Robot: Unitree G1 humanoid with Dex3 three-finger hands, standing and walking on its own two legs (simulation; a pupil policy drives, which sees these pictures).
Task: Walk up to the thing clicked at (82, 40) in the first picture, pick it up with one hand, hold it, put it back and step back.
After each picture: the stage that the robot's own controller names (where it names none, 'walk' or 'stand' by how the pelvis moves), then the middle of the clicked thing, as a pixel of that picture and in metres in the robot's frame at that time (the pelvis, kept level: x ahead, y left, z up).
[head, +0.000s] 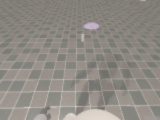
stand; (82, 36) +1.89 +0.23 -0.66
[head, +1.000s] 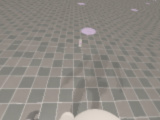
walk; (80, 42) +1.77 +0.21 -0.64
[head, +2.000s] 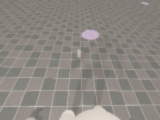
walk; (79, 52) +1.23 +0.19 -0.64
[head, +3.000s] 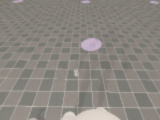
walk; (76, 70) +0.79 +0.21 -0.64
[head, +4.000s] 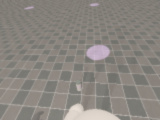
walk; (78, 85) +0.54 +0.20 -0.64
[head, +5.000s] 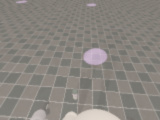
stand; (75, 94) +0.41 +0.16 -0.64
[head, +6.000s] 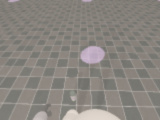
stand; (73, 95) +0.35 +0.19 -0.64
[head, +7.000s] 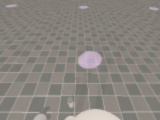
stand; (70, 102) +0.31 +0.20 -0.65
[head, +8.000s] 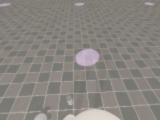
stand; (69, 100) +0.32 +0.22 -0.65
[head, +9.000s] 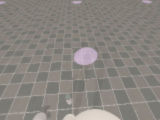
stand; (68, 99) +0.31 +0.23 -0.65
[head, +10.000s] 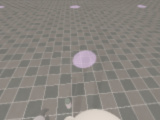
stand; (68, 103) +0.29 +0.23 -0.65
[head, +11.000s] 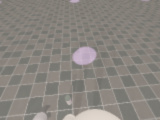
stand; (68, 100) +0.30 +0.23 -0.65
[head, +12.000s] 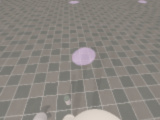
stand; (67, 100) +0.30 +0.24 -0.65
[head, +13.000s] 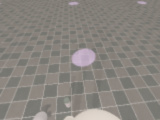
stand; (67, 102) +0.28 +0.23 -0.65
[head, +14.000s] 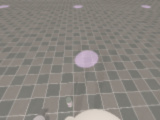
stand; (69, 102) +0.31 +0.21 -0.66
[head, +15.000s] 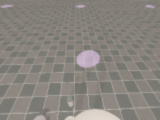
stand; (70, 101) +0.32 +0.21 -0.66
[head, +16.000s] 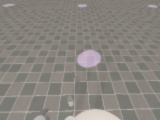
stand; (70, 101) +0.32 +0.21 -0.66
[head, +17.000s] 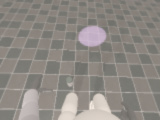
go down; (69, 81) +0.37 +0.18 -0.52
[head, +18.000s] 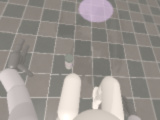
go down; (68, 62) +0.45 +0.17 -0.26
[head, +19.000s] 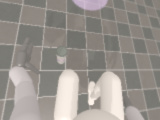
close in; (61, 56) +0.45 +0.19 -0.21
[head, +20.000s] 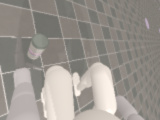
close; (36, 49) +0.44 +0.22 -0.17
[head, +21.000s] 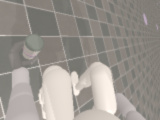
lift; (31, 49) +0.43 +0.23 -0.16
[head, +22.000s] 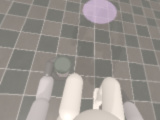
lift; (62, 69) +0.31 +0.19 +0.00
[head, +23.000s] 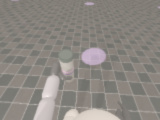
lift; (67, 68) +0.32 +0.15 +0.12
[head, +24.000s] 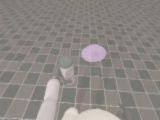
hold; (68, 72) +0.31 +0.15 +0.08
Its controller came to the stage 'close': yes
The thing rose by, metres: 0.72
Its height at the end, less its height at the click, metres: +0.69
